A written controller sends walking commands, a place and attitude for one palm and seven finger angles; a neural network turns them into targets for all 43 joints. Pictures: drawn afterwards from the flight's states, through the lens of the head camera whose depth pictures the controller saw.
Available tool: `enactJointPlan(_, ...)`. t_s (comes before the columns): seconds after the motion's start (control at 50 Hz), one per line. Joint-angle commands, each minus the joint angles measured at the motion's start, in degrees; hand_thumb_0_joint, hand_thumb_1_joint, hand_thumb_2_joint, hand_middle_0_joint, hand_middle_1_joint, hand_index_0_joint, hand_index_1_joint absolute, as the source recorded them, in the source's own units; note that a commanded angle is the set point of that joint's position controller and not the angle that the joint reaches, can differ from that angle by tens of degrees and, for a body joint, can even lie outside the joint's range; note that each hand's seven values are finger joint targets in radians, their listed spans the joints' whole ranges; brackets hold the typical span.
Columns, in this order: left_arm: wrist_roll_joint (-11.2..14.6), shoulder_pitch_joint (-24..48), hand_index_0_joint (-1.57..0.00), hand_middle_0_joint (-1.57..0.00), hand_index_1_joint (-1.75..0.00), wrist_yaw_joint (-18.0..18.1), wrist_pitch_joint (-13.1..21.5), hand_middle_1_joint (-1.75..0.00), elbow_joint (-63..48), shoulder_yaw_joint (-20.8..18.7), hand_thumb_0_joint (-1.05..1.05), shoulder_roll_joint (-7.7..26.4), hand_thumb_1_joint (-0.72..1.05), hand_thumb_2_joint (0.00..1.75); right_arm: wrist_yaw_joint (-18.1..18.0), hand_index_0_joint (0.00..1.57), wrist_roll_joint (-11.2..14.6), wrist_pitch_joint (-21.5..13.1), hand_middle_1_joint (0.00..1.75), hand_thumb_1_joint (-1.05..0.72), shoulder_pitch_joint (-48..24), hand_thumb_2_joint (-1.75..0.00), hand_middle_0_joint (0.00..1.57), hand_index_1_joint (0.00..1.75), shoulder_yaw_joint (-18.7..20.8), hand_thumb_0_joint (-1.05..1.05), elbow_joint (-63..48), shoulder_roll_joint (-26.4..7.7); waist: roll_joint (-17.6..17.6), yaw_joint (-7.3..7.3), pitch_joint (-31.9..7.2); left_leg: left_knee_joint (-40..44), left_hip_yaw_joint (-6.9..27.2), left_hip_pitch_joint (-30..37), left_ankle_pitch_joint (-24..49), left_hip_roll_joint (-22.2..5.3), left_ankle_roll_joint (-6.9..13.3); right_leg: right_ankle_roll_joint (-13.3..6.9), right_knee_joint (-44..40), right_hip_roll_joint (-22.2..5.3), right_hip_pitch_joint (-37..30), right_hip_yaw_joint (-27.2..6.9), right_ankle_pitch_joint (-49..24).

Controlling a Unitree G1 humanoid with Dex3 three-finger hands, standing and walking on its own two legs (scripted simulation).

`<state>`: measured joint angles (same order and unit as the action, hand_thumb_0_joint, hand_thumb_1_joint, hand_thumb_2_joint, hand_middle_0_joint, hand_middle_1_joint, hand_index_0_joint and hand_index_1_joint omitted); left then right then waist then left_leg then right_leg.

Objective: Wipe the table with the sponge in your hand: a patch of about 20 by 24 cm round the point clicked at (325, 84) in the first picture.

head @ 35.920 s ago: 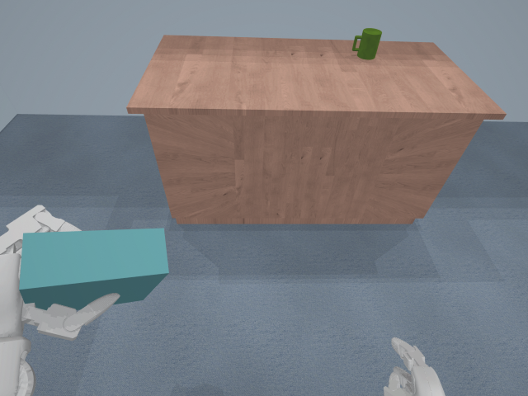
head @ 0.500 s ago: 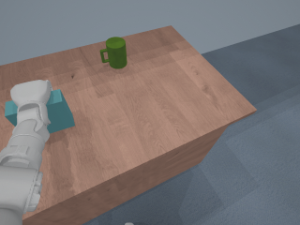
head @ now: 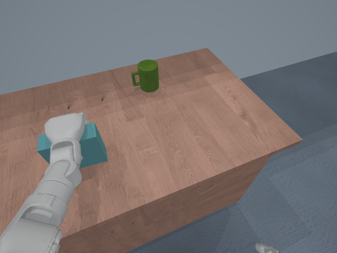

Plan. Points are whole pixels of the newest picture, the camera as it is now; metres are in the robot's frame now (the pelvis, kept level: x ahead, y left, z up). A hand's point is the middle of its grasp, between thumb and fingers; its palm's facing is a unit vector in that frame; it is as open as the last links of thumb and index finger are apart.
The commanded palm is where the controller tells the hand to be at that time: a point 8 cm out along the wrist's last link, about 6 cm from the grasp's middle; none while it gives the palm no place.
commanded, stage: wipe back along the first lane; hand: left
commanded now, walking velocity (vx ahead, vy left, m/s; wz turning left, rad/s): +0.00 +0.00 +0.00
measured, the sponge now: (78, 153) +0.37 +0.29 -0.02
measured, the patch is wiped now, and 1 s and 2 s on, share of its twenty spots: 1.00 1.00 1.00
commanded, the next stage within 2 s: lift the sponge slowly off the table in 0.48 s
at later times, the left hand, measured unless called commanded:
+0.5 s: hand (78, 161) +0.32 +0.25 +0.04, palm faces -0.04 -0.01 -1.00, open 9.4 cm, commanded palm +0.27 +0.23 +0.06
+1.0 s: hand (78, 167) +0.30 +0.25 +0.04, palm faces -0.08 -0.04 -1.00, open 9.4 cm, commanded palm +0.27 +0.23 +0.09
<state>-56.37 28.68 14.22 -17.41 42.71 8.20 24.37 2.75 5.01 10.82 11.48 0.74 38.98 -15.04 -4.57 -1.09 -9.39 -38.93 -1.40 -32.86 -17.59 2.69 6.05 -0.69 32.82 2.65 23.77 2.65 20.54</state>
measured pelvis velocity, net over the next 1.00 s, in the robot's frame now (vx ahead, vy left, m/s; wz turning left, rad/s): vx -0.01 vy -0.05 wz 0.00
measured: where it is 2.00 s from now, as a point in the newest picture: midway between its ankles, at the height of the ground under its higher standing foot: outside the picture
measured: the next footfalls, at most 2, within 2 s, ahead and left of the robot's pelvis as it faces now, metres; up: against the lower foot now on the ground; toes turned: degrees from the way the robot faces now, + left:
none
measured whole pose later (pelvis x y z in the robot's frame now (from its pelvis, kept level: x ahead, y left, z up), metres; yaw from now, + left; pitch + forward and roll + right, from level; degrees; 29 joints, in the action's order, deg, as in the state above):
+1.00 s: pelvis -0.01 -0.05 +0.01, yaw +0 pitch +5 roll -1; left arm -54.6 12.7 10.7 -15.6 29.3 4.5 24.9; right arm -0.5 5.2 8.6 8.5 0.8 40.1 -16.2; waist -4.9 -1.6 -5.4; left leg -34.3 -0.5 -24.1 -15.1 0.6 2.4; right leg -4.3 29.8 4.9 16.0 3.0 18.8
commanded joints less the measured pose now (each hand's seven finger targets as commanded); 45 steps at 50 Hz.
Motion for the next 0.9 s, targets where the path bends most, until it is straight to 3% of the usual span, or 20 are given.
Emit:
enactJointPlan(0.0,2.5,0.7,-1.2,-1.2,-1.6,-2.3,-1.1,-1.6,-1.9,-0.3,0.0,1.0,0.1,1.3,-0.5,0.2,0.0,-1.5,0.3,-0.9,-3.9,-0.9,0.2,0.3,2.3,0.0,-7.3,-8.6,7.1,1.11,-7.7,5.3,7.7,18.4,20.4,-3.8,-4.4,-3.4,-3.4,2.4,3.0,0.7,-14.7)
enactJointPlan(0.06,2.7,0.9,-1.2,-1.2,-1.6,-2.5,-1.9,-1.6,-4.7,0.4,0.0,-0.1,0.1,1.3,-0.6,0.2,0.2,-1.6,0.3,-0.9,-5.6,-0.9,0.2,0.3,1.9,0.0,-7.9,-8.2,6.2,0.79,-7.8,5.8,7.3,18.6,21.0,-3.5,-4.5,-3.6,-3.4,2.1,1.6,0.7,-16.2)
enactJointPlan(0.14,2.7,-4.4,-1.2,-1.2,-1.6,-2.7,-2.8,-1.6,-5.9,-0.4,0.0,0.8,0.1,1.3,-1.0,0.2,0.3,-1.8,0.3,-0.9,-6.5,-0.9,0.2,0.3,1.6,0.0,-8.5,-8.2,7.3,0.04,-7.3,6.0,6.2,17.7,19.3,-2.7,-4.0,-3.6,-4.1,2.0,-1.1,0.1,-17.5)
enactJointPlan(0.16,2.7,-2.7,-1.2,-1.2,-1.6,-2.8,-2.7,-1.6,-6.9,-0.2,0.0,0.8,0.1,1.3,-1.0,0.2,0.4,-1.8,0.3,-0.9,-7.0,-0.9,0.2,0.3,1.6,0.0,-8.4,-8.1,6.0,0.3,-6.9,6.1,6.5,18.2,19.4,-2.9,-4.2,-3.7,-4.1,2.0,-0.7,0.1,-17.4)
enactJointPlan(0.2,2.5,-4.3,-1.2,-1.2,-1.6,-2.9,-2.7,-1.6,-7.4,2.0,0.0,-1.9,0.1,1.3,-1.0,0.2,0.4,-2.0,0.3,-0.9,-7.2,-0.9,0.2,0.3,1.5,0.0,-8.7,-7.8,5.5,0.49,-5.8,5.9,6.3,18.4,18.9,-2.7,-3.9,-3.8,-4.0,2.1,-0.1,0.3,-16.9)
enactJointPlan(0.28,2.7,-6.5,-1.2,-1.2,-1.6,-3.0,-2.5,-1.6,-10.0,0.1,0.0,0.4,0.1,1.3,-1.1,0.2,0.5,-2.3,0.3,-0.9,-8.2,-0.9,0.2,0.3,1.4,0.0,-9.0,-7.9,7.0,-0.15,-7.3,5.5,5.6,17.6,18.6,-1.9,-3.5,-3.7,-4.4,1.9,-3.2,-0.7,-20.6)
enactJointPlan(0.34,3.0,-9.3,-1.2,-1.2,-1.6,-3.2,-2.7,-1.6,-10.7,0.7,0.0,-0.7,0.1,1.3,-1.3,0.2,0.6,-2.6,0.3,-0.9,-8.8,-0.9,0.2,0.3,1.2,0.0,-9.5,-7.7,7.8,-0.14,-5.4,5.8,4.6,16.0,16.8,-1.5,-3.2,-3.5,-4.7,1.7,-4.4,-1.2,-21.5)
enactJointPlan(0.36,3.1,-9.2,-1.2,-1.2,-1.6,-3.2,-2.6,-1.6,-11.1,-1.0,0.0,1.2,0.1,1.3,-1.4,0.2,0.6,-2.6,0.3,-0.9,-8.9,-0.9,0.2,0.3,1.2,0.0,-9.2,-7.9,7.6,-0.38,-5.2,6.0,4.7,15.8,16.3,-1.5,-3.2,-3.6,-4.9,1.7,-4.5,-1.6,-21.5)
enactJointPlan(0.44,3.2,-12.1,-1.2,-1.2,-1.6,-3.2,-2.4,-1.6,-12.8,0.5,0.0,-0.8,0.1,1.3,-1.5,0.2,0.5,-3.1,0.3,-0.9,-9.4,-0.9,0.2,0.3,1.2,0.0,-9.5,-7.6,7.8,-0.37,-5.5,5.4,3.8,15.8,16.4,-0.9,-2.8,-3.4,-5.0,1.5,-5.9,-2.3,-24.2)
enactJointPlan(0.46,3.6,-14.0,-1.2,-1.2,-1.6,-3.2,-2.2,-1.6,-13.2,-2.1,0.0,1.7,0.1,1.3,-1.5,0.2,0.6,-3.2,0.3,-0.9,-9.6,-0.9,0.2,0.3,1.3,0.0,-9.5,-7.8,8.1,-1.12,-6.0,5.7,3.9,15.3,16.8,-0.9,-2.9,-3.5,-5.0,1.4,-7.3,-2.8,-25.5)
enactJointPlan(0.5,4.1,-15.2,-1.2,-1.2,-1.6,-3.3,-2.1,-1.6,-13.9,-1.3,0.0,0.8,0.1,1.3,-1.6,0.2,0.6,-3.3,0.3,-0.9,-9.9,-0.9,0.2,0.3,1.0,0.0,-9.7,-7.6,9.2,-0.79,-4.8,5.7,3.5,14.4,15.8,-0.6,-2.7,-3.2,-5.1,1.3,-7.9,-3.0,-26.4)
enactJointPlan(0.6,3.2,-10.4,-1.2,-1.2,-1.6,-3.3,-2.1,-1.6,-14.2,-2.8,0.0,3.9,0.1,1.3,-2.3,0.2,0.6,-3.3,0.3,-0.9,-10.0,-0.9,0.2,0.3,1.2,0.0,-8.9,-8.0,8.2,-0.14,-2.4,6.2,3.1,13.3,12.6,-0.2,-2.5,-3.1,-6.0,1.2,-6.9,-4.2,-23.3)
enactJointPlan(0.64,3.1,-10.4,-1.2,-1.2,-1.6,-3.3,-1.7,-1.6,-15.7,-3.1,0.0,4.1,0.1,1.3,-2.4,0.2,0.4,-3.6,0.3,-0.9,-10.0,-0.9,0.2,0.3,1.4,0.0,-8.8,-7.8,7.4,-0.43,-4.3,6.0,3.0,14.5,13.7,0.0,-2.3,-3.1,-6.1,1.1,-8.0,-4.3,-24.7)
enactJointPlan(0.66,3.3,-10.2,-1.2,-1.2,-1.6,-3.4,-1.3,-1.6,-16.5,-5.1,0.0,6.5,0.1,1.3,-2.4,0.2,0.4,-3.7,0.3,-0.9,-10.1,-0.9,0.2,0.3,1.5,0.0,-8.8,-8.0,6.8,-0.99,-5.2,6.2,3.3,14.5,13.6,0.0,-2.4,-3.3,-6.2,1.1,-8.9,-5.0,-24.9)
enactJointPlan(0.7,2.8,-8.1,-1.2,-1.2,-1.6,-3.5,-0.9,-1.6,-15.7,-4.4,0.0,6.1,0.1,1.3,-2.8,0.2,0.4,-3.6,0.3,-0.9,-9.9,-0.9,0.2,0.3,1.5,0.0,-8.4,-7.8,7.0,-0.08,-4.0,6.2,3.2,14.3,12.8,0.1,-2.2,-3.1,-6.3,1.2,-8.2,-4.9,-23.8)
enactJointPlan(0.74,2.8,-8.1,-1.2,-1.2,-1.6,-3.5,-0.1,-1.6,-17.3,-4.5,0.0,6.1,0.1,1.3,-2.8,0.2,0.3,-3.9,0.3,-0.9,-9.9,-0.9,0.2,0.3,1.7,0.0,-8.4,-7.7,5.6,-0.26,-4.9,6.2,3.0,15.2,12.9,0.2,-2.0,-3.1,-6.6,1.1,-8.3,-5.1,-23.7)
enactJointPlan(0.78,2.6,-7.2,-1.2,-1.2,-1.6,-3.4,0.5,-1.6,-18.2,-7.3,0.0,9.7,0.1,1.3,-2.9,0.2,0.3,-4.0,0.3,-0.9,-10.1,-0.9,0.2,0.3,1.7,0.0,-8.0,-7.9,4.7,-1.04,-7.0,6.3,3.3,15.4,13.4,0.4,-2.0,-3.1,-6.7,1.0,-10.1,-5.4,-24.3)
enactJointPlan(0.8,2.9,-7.0,-1.2,-1.2,-1.6,-3.4,0.8,-1.6,-17.4,-5.6,0.0,7.6,0.1,1.3,-3.2,0.2,0.2,-4.1,0.3,-0.9,-9.8,-0.9,0.2,0.3,1.7,0.0,-8.0,-7.7,6.2,-0.12,-5.7,6.1,2.7,15.0,13.0,0.4,-1.9,-3.0,-6.8,1.1,-9.7,-5.7,-24.9)
enactJointPlan(0.84,2.7,-5.9,-1.2,-1.2,-1.6,-3.3,1.2,-1.6,-17.0,-7.0,0.0,9.3,0.1,1.3,-3.4,0.2,0.1,-4.1,0.3,-0.9,-9.6,-0.9,0.2,0.3,1.8,0.0,-7.7,-8.0,7.0,0.0,-4.6,6.6,2.8,14.2,12.0,0.4,-1.8,-2.9,-7.3,1.0,-9.4,-5.9,-23.6)
enactJointPlan(0.88,2.3,-3.1,-1.2,-1.2,-1.6,-3.2,1.8,-1.6,-19.3,-8.6,0.0,11.6,0.1,1.3,-3.5,0.2,0.2,-4.2,0.3,-0.9,-9.9,-0.9,0.2,0.3,1.9,0.0,-7.2,-8.1,5.3,-0.5,-6.8,6.6,3.0,15.3,13.0,0.5,-1.8,-2.9,-7.2,0.8,-10.6,-6.0,-24.7)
